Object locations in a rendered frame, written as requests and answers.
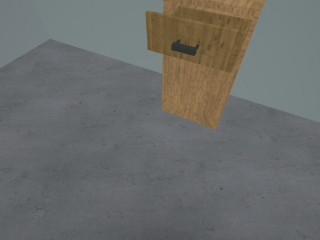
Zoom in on drawer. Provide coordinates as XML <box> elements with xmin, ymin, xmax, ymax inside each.
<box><xmin>145</xmin><ymin>6</ymin><xmax>252</xmax><ymax>73</ymax></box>

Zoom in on cabinet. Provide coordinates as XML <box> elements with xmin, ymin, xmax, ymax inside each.
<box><xmin>162</xmin><ymin>0</ymin><xmax>265</xmax><ymax>130</ymax></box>

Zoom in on handle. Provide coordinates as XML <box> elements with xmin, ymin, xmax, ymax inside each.
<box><xmin>171</xmin><ymin>39</ymin><xmax>200</xmax><ymax>56</ymax></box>

